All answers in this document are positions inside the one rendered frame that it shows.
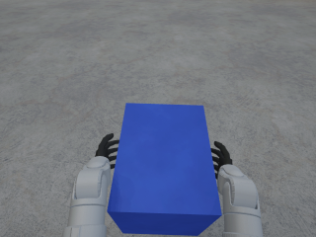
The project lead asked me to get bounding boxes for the right robot hand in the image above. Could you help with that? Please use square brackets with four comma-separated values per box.
[210, 141, 233, 180]

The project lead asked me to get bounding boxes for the right robot forearm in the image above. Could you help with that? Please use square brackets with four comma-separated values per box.
[217, 164, 264, 237]

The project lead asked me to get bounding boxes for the carton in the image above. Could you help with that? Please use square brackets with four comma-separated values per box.
[107, 103, 222, 236]

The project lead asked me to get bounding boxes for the left robot forearm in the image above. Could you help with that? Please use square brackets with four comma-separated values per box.
[61, 156, 112, 237]

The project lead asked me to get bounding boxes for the left robot hand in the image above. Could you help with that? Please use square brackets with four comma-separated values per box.
[95, 133, 119, 169]

